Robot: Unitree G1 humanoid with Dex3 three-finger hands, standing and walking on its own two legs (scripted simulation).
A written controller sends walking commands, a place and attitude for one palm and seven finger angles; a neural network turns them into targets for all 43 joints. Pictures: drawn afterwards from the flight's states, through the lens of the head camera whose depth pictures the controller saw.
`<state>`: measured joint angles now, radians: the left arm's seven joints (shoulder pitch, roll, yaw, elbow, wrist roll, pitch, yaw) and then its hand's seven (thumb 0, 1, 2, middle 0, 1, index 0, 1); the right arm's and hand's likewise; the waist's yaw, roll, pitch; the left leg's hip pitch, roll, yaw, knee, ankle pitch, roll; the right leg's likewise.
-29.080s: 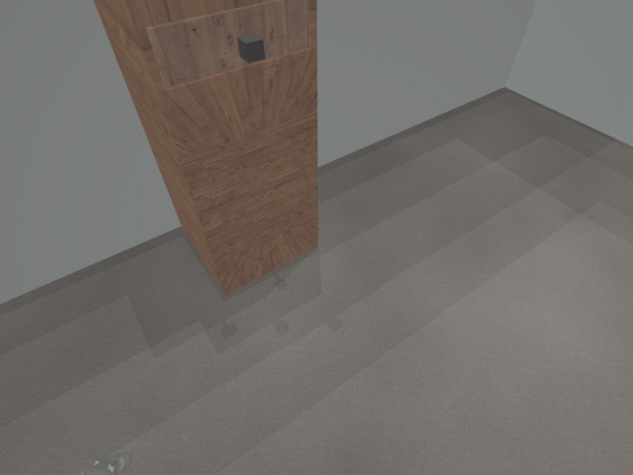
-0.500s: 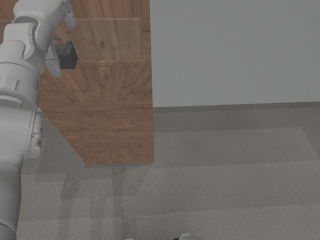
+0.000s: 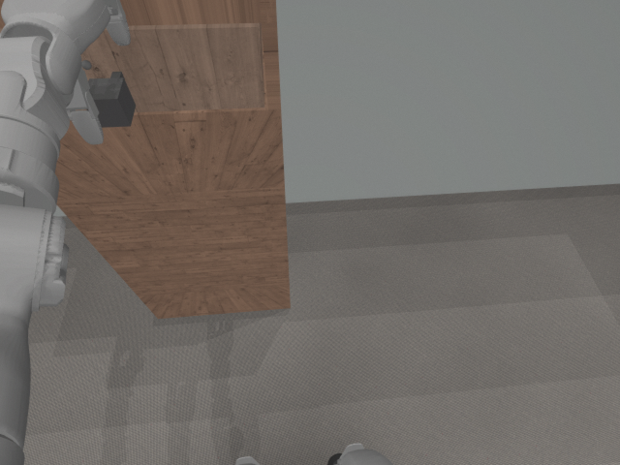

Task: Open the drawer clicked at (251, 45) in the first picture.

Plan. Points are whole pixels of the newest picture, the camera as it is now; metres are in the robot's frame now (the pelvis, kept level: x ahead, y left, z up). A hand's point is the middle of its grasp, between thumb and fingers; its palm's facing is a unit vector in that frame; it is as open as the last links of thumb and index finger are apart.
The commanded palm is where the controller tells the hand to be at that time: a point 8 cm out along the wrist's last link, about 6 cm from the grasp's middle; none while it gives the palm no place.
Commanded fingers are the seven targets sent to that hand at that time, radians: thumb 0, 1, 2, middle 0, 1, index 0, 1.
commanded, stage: lower the fingers behind the handle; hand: left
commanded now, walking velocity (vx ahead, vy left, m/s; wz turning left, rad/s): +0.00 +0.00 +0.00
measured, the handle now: (113, 93) +0.58 +0.20 +0.14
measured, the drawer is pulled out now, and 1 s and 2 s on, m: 0.00 0.00 0.00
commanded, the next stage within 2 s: lift the fingers back up to retry in 1.26 s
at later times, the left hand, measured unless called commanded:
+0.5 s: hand (90, 69) +0.55 +0.20 +0.20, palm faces +0.03 -0.02 -1.00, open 13.5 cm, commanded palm +0.56 +0.21 +0.19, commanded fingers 0.00 -0.50 0.30 -0.30 -1.20 -0.30 -1.20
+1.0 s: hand (93, 74) +0.54 +0.20 +0.20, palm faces +0.04 +0.00 -1.00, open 13.8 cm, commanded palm +0.56 +0.21 +0.17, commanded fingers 0.00 -0.50 0.30 -0.30 -1.20 -0.30 -1.20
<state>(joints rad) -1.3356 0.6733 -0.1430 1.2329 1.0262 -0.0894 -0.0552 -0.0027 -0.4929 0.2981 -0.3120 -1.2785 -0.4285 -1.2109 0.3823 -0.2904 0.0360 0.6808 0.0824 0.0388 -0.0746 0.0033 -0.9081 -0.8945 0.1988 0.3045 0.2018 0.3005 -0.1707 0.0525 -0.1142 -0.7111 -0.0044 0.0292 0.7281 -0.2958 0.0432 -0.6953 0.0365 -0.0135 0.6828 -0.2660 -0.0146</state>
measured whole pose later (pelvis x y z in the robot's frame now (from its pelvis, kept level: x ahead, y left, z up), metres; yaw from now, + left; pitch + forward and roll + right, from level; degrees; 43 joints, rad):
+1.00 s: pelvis -0.01 +0.00 -0.01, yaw +0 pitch +17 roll -1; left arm -1.35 0.66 -0.17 1.16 1.03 0.02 -0.04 0.00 -0.49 0.30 -0.32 -1.21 -0.28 -1.36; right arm 0.38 -0.30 0.04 0.64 0.07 0.09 -0.08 0.00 -0.91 -0.89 0.20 0.30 0.20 0.30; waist -0.19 0.04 -0.12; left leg -0.81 -0.01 0.02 0.82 -0.31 0.04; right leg -0.80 0.03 -0.02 0.78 -0.29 -0.02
